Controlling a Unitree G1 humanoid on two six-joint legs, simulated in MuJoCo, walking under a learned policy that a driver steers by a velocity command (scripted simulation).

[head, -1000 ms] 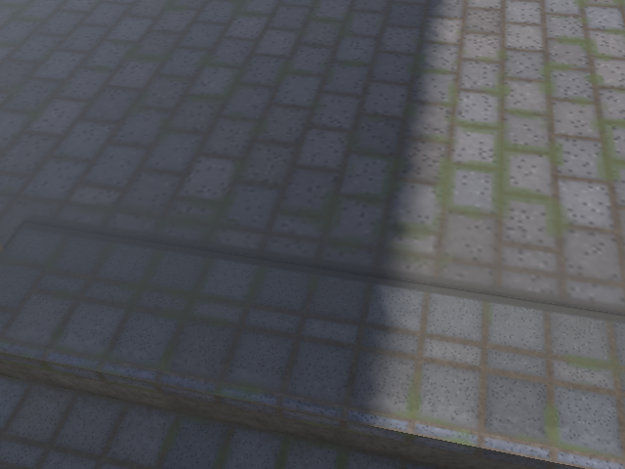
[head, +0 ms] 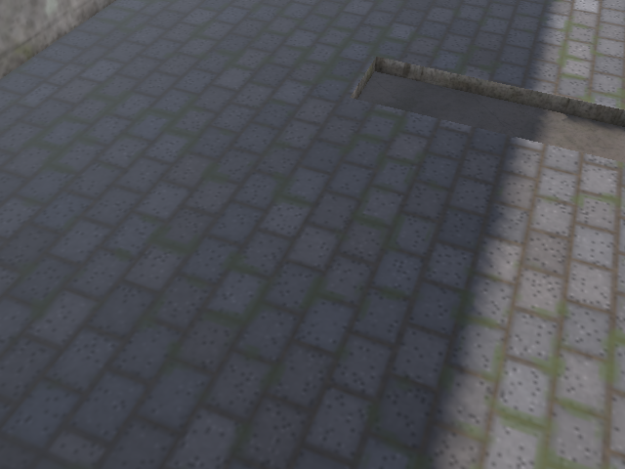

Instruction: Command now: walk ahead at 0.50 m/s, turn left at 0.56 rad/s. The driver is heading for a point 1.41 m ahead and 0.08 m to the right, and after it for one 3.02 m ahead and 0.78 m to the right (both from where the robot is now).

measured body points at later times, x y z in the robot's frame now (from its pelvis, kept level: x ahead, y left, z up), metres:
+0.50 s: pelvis +0.31 +0.06 +0.07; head +0.32 +0.07 +0.52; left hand +0.27 +0.28 -0.08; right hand +0.47 -0.16 -0.05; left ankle +0.33 +0.16 -0.66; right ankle +0.13 -0.10 -0.55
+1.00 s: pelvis +0.59 +0.00 +0.06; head +0.63 -0.01 +0.50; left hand +0.79 +0.23 -0.05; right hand +0.63 -0.27 -0.07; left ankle +0.46 +0.18 -0.54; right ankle +0.65 -0.07 -0.66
